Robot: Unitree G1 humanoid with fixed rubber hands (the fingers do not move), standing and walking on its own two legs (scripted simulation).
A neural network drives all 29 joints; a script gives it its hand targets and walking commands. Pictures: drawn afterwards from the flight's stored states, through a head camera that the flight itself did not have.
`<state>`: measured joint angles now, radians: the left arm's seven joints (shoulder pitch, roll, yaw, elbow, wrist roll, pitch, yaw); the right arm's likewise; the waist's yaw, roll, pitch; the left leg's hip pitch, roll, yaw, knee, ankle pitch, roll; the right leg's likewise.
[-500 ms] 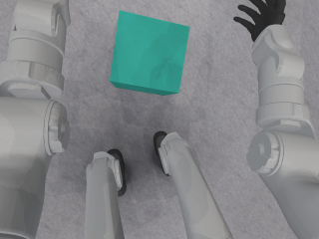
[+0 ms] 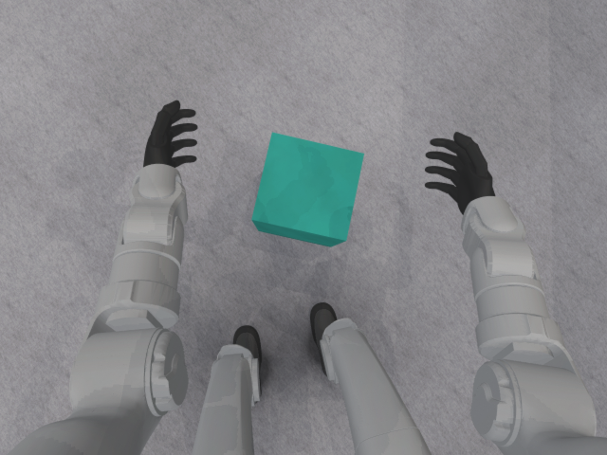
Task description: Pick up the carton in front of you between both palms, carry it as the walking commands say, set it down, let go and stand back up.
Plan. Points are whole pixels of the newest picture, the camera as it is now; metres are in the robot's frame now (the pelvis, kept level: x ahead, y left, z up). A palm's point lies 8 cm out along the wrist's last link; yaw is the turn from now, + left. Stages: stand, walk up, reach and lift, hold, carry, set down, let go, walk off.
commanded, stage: let go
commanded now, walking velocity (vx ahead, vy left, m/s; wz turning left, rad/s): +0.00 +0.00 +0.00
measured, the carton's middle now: (305, 196) +0.49 -0.11 -0.56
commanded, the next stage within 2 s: stand in 1.22 s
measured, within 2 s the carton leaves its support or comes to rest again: neither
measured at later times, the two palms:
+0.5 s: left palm (82, 279) +0.35 +0.18 -0.02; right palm (537, 307) +0.24 -0.24 +0.01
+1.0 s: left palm out of the picture +0.24 +0.26 +0.02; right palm (511, 338) +0.23 -0.20 +0.02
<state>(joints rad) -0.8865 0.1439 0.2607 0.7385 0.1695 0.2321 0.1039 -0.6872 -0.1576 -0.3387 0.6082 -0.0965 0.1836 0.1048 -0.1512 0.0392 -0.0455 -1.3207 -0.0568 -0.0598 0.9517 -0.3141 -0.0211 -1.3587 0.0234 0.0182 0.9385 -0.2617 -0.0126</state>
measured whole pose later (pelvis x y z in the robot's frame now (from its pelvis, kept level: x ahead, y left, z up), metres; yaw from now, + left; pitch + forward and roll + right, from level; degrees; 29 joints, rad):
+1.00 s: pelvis +0.07 +0.04 +0.09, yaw -4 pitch -4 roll -1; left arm 0.24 0.22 0.02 0.44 -0.03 0.10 -0.04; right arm 0.20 -0.21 -0.04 0.40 -0.03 0.16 0.06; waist 0.00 0.02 0.09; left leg -0.09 -0.05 -0.01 0.47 -0.31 0.05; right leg -0.14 0.01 0.08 0.46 -0.25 0.03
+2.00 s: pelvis +0.09 -0.01 +0.09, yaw -1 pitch -1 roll +0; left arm 0.15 0.33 0.05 0.84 0.03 0.00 0.02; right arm 0.17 -0.36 -0.02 0.78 -0.03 -0.01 -0.03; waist 0.01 0.04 0.01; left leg -0.12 -0.01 -0.08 0.45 -0.32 -0.01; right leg -0.17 0.05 0.02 0.47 -0.29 -0.03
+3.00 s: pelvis +0.06 +0.00 +0.10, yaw -2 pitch -3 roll +0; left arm 0.11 0.38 0.02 1.03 0.01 -0.01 0.01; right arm 0.14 -0.39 0.00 0.99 -0.02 -0.02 -0.02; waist 0.01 0.02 0.04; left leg -0.07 -0.02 -0.06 0.34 -0.22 0.00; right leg -0.13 0.04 0.04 0.36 -0.19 -0.02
